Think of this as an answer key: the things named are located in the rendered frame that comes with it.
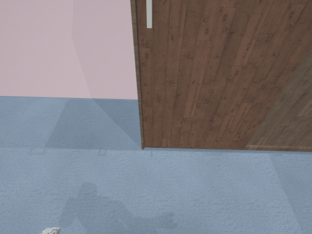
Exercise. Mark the wardrobe door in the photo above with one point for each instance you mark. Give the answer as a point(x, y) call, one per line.
point(289, 120)
point(210, 70)

